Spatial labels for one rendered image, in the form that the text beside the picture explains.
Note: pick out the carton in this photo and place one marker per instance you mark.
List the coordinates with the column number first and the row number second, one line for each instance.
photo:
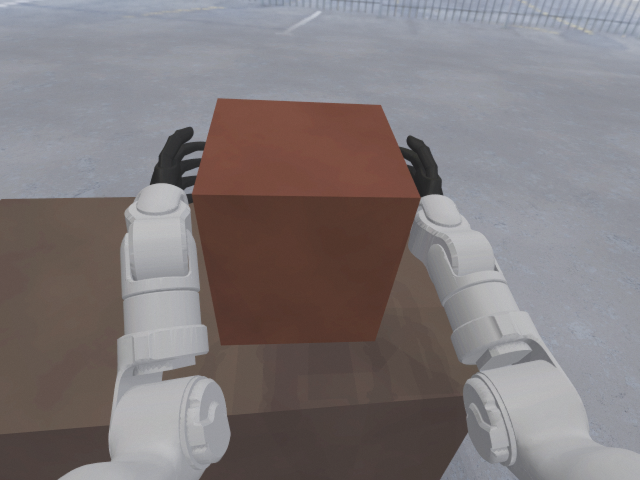
column 304, row 210

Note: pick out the right robot upper arm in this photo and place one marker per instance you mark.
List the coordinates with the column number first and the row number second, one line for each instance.
column 528, row 418

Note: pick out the left robot upper arm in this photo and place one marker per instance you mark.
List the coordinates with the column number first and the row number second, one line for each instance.
column 165, row 430

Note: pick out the pedestal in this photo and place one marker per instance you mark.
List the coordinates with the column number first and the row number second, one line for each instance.
column 389, row 409

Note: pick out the right robot hand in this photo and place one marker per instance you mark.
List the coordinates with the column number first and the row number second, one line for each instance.
column 424, row 170

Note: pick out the left robot forearm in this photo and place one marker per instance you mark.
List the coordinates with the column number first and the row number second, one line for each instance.
column 162, row 319

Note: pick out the right robot forearm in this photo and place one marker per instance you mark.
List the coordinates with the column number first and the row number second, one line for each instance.
column 489, row 330

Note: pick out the left robot hand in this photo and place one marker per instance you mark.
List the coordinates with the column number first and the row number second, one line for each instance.
column 170, row 168

